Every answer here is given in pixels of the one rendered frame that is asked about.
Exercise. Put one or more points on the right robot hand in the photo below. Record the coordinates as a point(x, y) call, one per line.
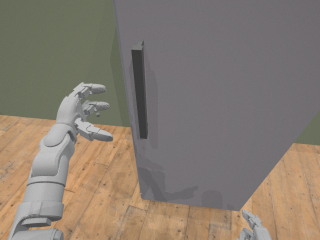
point(259, 232)

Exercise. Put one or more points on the fridge door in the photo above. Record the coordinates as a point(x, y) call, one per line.
point(230, 85)

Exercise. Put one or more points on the left robot forearm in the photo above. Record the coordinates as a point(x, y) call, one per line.
point(42, 201)

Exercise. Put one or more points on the left robot hand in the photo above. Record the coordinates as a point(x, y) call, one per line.
point(71, 109)

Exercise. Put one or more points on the robot left upper arm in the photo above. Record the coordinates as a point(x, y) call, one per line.
point(39, 234)

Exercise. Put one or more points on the handle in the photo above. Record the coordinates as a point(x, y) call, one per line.
point(137, 53)

